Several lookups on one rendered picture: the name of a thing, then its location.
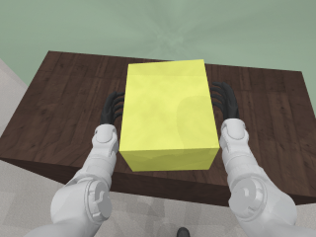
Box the right robot forearm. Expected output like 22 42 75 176
219 118 279 193

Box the left robot forearm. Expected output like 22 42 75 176
50 123 119 221

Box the right robot foot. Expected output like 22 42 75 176
176 227 191 237

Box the carton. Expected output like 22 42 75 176
118 59 220 172

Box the right robot upper arm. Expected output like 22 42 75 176
228 177 316 237

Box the pedestal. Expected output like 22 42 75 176
0 50 316 207

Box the left robot hand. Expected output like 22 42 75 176
100 91 125 125

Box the right robot hand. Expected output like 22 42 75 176
210 81 240 120

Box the left robot upper arm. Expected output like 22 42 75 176
23 179 113 237

